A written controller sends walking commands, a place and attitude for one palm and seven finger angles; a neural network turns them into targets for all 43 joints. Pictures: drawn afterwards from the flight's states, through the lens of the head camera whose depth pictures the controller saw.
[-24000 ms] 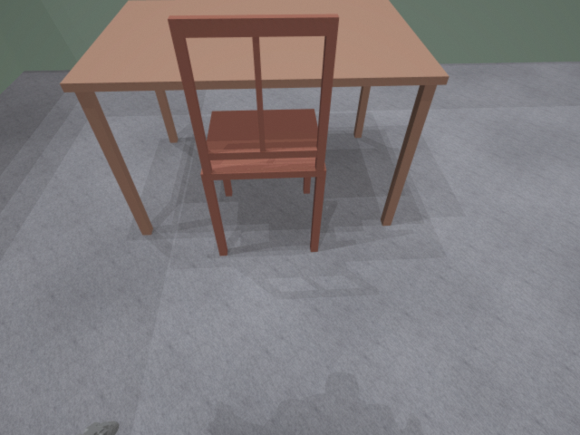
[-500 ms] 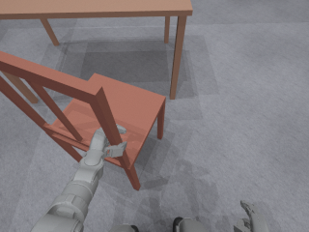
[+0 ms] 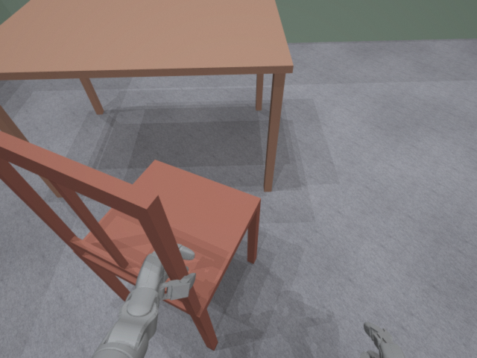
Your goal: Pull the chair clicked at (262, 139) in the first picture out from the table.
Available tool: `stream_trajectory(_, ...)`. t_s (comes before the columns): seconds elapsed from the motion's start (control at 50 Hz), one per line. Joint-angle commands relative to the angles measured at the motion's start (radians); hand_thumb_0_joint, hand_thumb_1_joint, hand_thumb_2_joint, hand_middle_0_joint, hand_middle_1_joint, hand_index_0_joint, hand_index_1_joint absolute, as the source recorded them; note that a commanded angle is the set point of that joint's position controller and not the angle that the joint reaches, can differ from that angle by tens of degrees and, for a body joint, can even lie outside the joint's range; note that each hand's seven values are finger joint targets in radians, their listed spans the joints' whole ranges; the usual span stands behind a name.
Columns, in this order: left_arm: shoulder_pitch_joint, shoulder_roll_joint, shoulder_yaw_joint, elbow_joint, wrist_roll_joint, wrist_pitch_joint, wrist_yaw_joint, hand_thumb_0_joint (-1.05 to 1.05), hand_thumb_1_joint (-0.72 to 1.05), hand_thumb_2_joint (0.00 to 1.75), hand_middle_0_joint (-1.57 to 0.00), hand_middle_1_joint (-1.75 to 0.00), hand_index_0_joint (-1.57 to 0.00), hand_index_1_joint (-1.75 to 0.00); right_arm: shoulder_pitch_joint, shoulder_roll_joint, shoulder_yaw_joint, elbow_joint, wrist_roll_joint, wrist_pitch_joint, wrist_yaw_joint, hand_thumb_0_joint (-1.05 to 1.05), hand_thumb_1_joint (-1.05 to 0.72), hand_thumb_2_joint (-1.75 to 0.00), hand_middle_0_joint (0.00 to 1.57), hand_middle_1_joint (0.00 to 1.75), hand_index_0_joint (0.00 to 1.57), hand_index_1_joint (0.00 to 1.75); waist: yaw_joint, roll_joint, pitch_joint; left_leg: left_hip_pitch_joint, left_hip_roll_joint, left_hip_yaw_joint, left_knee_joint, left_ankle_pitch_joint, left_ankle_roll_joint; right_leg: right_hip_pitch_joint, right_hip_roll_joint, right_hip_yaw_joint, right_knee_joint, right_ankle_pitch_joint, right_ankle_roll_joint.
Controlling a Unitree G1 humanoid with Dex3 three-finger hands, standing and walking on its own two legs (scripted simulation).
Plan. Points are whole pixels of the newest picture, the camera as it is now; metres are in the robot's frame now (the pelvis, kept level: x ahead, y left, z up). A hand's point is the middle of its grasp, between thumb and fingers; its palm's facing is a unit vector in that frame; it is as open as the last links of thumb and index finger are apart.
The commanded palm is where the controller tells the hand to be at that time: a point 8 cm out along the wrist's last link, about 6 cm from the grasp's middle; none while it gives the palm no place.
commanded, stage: stop walking, hand still on the chair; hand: left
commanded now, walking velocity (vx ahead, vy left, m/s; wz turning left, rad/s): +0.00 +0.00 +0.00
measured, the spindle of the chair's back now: (96, 229) +0.36 +0.31 -0.05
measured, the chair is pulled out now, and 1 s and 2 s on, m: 0.53 0.53 0.53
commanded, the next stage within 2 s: open the thumb and straighten the fingers in 0.36 s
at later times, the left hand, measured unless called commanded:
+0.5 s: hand (183, 281) +0.27 +0.12 -0.07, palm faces -0.05 -0.98 -0.17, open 6.4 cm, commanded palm +0.24 +0.18 -0.05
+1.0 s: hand (184, 277) +0.28 +0.12 -0.07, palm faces -0.07 -0.98 -0.16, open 14.9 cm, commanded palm +0.26 +0.17 -0.05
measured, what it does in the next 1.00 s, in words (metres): stands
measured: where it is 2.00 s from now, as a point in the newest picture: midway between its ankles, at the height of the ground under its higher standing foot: outside the picture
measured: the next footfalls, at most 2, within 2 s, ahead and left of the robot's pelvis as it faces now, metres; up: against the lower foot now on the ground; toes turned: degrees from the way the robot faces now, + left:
none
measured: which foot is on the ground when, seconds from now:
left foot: down 0.00-1.00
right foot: down 0.00-1.00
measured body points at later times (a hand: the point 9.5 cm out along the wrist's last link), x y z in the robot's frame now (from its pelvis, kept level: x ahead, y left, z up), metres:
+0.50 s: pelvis +0.01 +0.00 +0.00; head +0.03 +0.00 +0.45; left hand +0.27 +0.17 -0.05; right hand +0.15 -0.23 -0.11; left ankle -0.02 +0.14 -0.74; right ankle +0.03 -0.12 -0.74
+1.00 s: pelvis +0.00 +0.01 -0.04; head +0.04 -0.02 +0.41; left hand +0.28 +0.17 -0.06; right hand +0.15 -0.23 -0.14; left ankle -0.02 +0.14 -0.74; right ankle +0.03 -0.12 -0.74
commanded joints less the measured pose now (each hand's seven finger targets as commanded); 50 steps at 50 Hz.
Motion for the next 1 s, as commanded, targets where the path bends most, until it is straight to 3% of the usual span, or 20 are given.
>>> stream_trajectory(0.0,-0.223,0.113,0.038,-0.252,0.013,-0.076,0.023,0.0,0.9,0.9,-0.5,-1.45,-0.5,-1.45,-0.064,-0.095,-0.03,-0.131,-0.007,-0.041,-0.01,0.0,-0.9,-0.9,0.2,0.3,0.2,0.3,0.014,0.024,-0.271,0.067,0.059,-0.032,-0.055,0.257,0.04,0.12,-0.084,0.044,-0.057,0.246,-0.018)
stream_trajectory(0.16,-0.174,0.103,0.027,-0.302,0.015,-0.074,0.023,0.0,0.9,0.9,-0.5,-1.45,-0.5,-1.45,-0.071,-0.088,-0.03,-0.153,-0.01,-0.03,-0.008,0.0,-0.9,-0.9,0.2,0.3,0.2,0.3,0.015,0.002,-0.301,0.108,0.066,-0.026,-0.043,0.361,0.038,0.143,-0.084,0.031,-0.031,0.367,-0.017)
stream_trajectory(0.44,-0.1,0.11,0.038,-0.303,0.019,-0.067,0.029,0.0,0.9,0.9,-0.5,-1.45,-0.5,-1.45,-0.076,-0.087,-0.026,-0.157,-0.015,-0.015,-0.006,0.0,-0.9,-0.9,0.2,0.3,0.2,0.3,0.019,0.011,-0.281,0.087,0.065,-0.032,-0.057,0.345,0.038,0.145,-0.083,0.027,-0.037,0.335,-0.019)
stream_trajectory(0.46,-0.039,0.02,-0.017,-0.19,-0.003,-0.011,-0.003,0.0,0.78,0.84,-0.5,-1.45,-0.5,-1.45,-0.041,-0.123,-0.044,-0.139,0.028,-0.025,0.044,0.0,-0.9,-0.9,0.2,0.3,0.2,0.3,-0.061,-0.124,-0.235,-0.06,-0.004,-0.009,0.013,0.258,0.038,0.034,-0.041,-0.034,0.023,0.282,-0.013)
stream_trajectory(0.48,-0.032,0.042,0.006,-0.221,-0.01,-0.003,-0.024,0.0,0.66,0.78,-0.5,-1.45,-0.5,-1.45,-0.044,-0.131,-0.049,-0.149,0.033,-0.023,0.064,0.0,-0.9,-0.9,0.2,0.3,0.2,0.3,-0.042,-0.161,-0.233,-0.115,-0.007,-0.006,0.029,0.215,0.04,0.017,-0.042,-0.036,0.042,0.253,-0.016)
stream_trajectory(0.5,-0.128,0.084,0.043,-0.339,-0.017,-0.018,-0.034,0.0,0.54,0.73,-0.5,-1.45,-0.5,-1.45,-0.056,-0.128,-0.053,-0.163,0.029,-0.032,0.074,0.0,-0.9,-0.9,0.2,0.3,0.2,0.3,-0.032,-0.129,-0.276,-0.127,-0.019,-0.005,0.044,0.187,0.045,0.016,-0.037,-0.029,0.053,0.234,-0.017)
stream_trajectory(0.52,-0.136,0.131,0.079,-0.373,-0.02,-0.025,-0.038,0.0,0.42,0.67,-0.5,-1.45,-0.5,-1.45,-0.064,-0.124,-0.06,-0.168,0.029,-0.048,0.08,0.0,-0.9,-0.9,0.2,0.3,0.2,0.3,-0.028,-0.078,-0.294,-0.141,-0.031,0.0,0.068,0.143,0.046,-0.005,-0.032,-0.022,0.07,0.18,-0.014)
stream_trajectory(0.54,-0.104,0.121,0.072,-0.405,-0.017,-0.026,-0.044,0.0,0.3,0.61,-0.5,-1.45,-0.5,-1.45,-0.064,-0.119,-0.061,-0.177,0.025,-0.06,0.09,0.0,-0.9,-0.9,0.2,0.3,0.2,0.3,-0.017,-0.014,-0.313,-0.148,-0.038,0.001,0.087,0.134,0.044,-0.027,-0.029,-0.022,0.089,0.152,-0.018)
stream_trajectory(0.58,-0.099,0.078,0.021,-0.436,-0.011,-0.011,-0.054,0.0,0.05,0.49,-0.5,-1.45,-0.5,-1.45,-0.057,-0.116,-0.057,-0.187,0.026,-0.072,0.106,0.0,-0.9,-0.9,0.2,0.3,0.2,0.3,-0.032,0.025,-0.313,-0.165,-0.036,-0.006,0.117,0.125,0.04,-0.084,-0.023,-0.026,0.12,0.114,-0.023)
stream_trajectory(0.64,-0.106,0.102,0.044,-0.454,0.002,0.017,-0.049,0.0,-0.31,0.32,-0.5,-1.45,-0.5,-1.45,-0.04,-0.129,-0.061,-0.199,0.019,-0.087,0.112,0.0,-0.9,-0.9,0.2,0.3,0.2,0.3,-0.03,0.013,-0.345,-0.218,-0.041,-0.017,0.163,0.114,0.043,-0.124,-0.016,-0.034,0.173,0.09,-0.023)
stream_trajectory(0.66,-0.091,0.112,0.061,-0.461,0.001,0.03,-0.047,0.0,-0.43,0.26,-0.47,-1.38,-0.47,-1.38,-0.036,-0.132,-0.064,-0.205,0.018,-0.089,0.112,0.0,-0.9,-0.9,0.2,0.3,0.2,0.3,-0.024,0.015,-0.364,-0.23,-0.042,-0.017,0.176,0.113,0.043,-0.128,-0.015,-0.033,0.185,0.088,-0.022)
stream_trajectory(0.68,-0.074,0.119,0.07,-0.428,0.0,0.051,-0.045,0.0,-0.55,0.2,-0.45,-1.3,-0.45,-1.3,-0.034,-0.138,-0.062,-0.205,0.02,-0.087,0.111,0.0,-0.9,-0.9,0.2,0.3,0.2,0.3,-0.032,-0.034,-0.336,-0.262,-0.039,-0.022,0.182,0.086,0.043,-0.152,-0.01,-0.038,0.192,0.061,-0.019)
stream_trajectory(0.72,-0.093,0.084,0.052,-0.445,-0.009,0.076,-0.047,0.0,-0.55,0.2,-0.4,-1.16,-0.4,-1.16,-0.033,-0.141,-0.061,-0.221,0.019,-0.09,0.108,0.0,-0.9,-0.9,0.2,0.3,0.2,0.3,-0.035,-0.067,-0.344,-0.291,-0.042,-0.023,0.198,0.061,0.046,-0.166,-0.01,-0.041,0.207,0.041,-0.014)
stream_trajectory(0.84,-0.081,0.064,0.03,-0.55,-0.011,0.128,-0.047,0.0,-0.55,0.2,-0.25,-0.73,-0.25,-0.73,-0.021,-0.145,-0.063,-0.252,0.016,-0.113,0.093,0.0,-0.9,-0.9,0.2,0.3,0.2,0.3,-0.027,-0.039,-0.412,-0.289,-0.042,-0.026,0.239,0.104,0.043,-0.18,-0.011,-0.046,0.251,0.062,-0.014)
stream_trajectory(0.9,-0.099,0.077,0.035,-0.572,-0.009,0.15,-0.04,0.0,-0.55,0.2,-0.18,-0.51,-0.18,-0.51,-0.012,-0.148,-0.058,-0.251,0.013,-0.119,0.086,0.0,-0.9,-0.9,0.2,0.3,0.2,0.3,-0.04,-0.063,-0.392,-0.31,-0.044,-0.031,0.252,0.09,0.047,-0.197,-0.01,-0.046,0.254,0.054,-0.01)
stream_trajectory(0.92,-0.059,0.098,0.061,-0.556,-0.007,0.159,-0.038,0.0,-0.55,0.2,-0.15,-0.43,-0.15,-0.43,-0.011,-0.15,-0.058,-0.254,0.012,-0.12,0.084,0.0,-0.9,-0.9,0.2,0.3,0.2,0.3,-0.03,-0.097,-0.389,-0.327,-0.044,-0.03,0.256,0.082,0.048,-0.19,-0.008,-0.047,0.258,0.052,-0.01)
stream_trajectory(0.94,-0.054,0.093,0.054,-0.565,-0.005,0.166,-0.04,0.0,-0.55,0.2,-0.13,-0.36,-0.13,-0.36,-0.016,-0.147,-0.056,-0.257,0.013,-0.12,0.082,0.0,-0.9,-0.9,0.2,0.3,0.2,0.3,-0.03,-0.075,-0.377,-0.334,-0.046,-0.026,0.257,0.07,0.048,-0.2,-0.009,-0.044,0.256,0.041,-0.009)
stream_trajectory(0.96,-0.072,0.091,0.056,-0.527,-0.002,0.175,-0.039,0.0,-0.55,0.2,-0.1,-0.29,-0.1,-0.29,-0.011,-0.149,-0.053,-0.253,0.011,-0.117,0.08,0.0,-0.9,-0.9,0.2,0.3,0.2,0.3,-0.042,-0.117,-0.346,-0.358,-0.047,-0.026,0.266,0.051,0.049,-0.223,-0.008,-0.047,0.259,0.028,-0.006)
stream_trajectory(0.98,-0.082,0.095,0.057,-0.531,0.001,0.18,-0.04,0.0,-0.55,0.2,-0.07,-0.22,-0.07,-0.22,-0.011,-0.151,-0.051,-0.253,0.01,-0.116,0.079,0.0,-0.9,-0.9,0.2,0.3,0.2,0.3,-0.04,-0.102,-0.339,-0.371,-0.05,-0.027,0.27,0.044,0.05,-0.229,-0.008,-0.043,0.26,0.02,-0.007)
